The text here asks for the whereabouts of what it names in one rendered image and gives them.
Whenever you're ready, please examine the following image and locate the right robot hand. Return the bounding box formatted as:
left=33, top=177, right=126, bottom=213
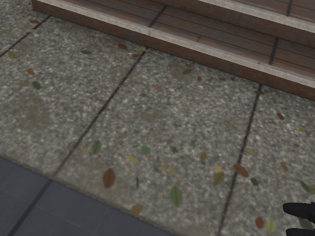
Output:
left=283, top=202, right=315, bottom=236

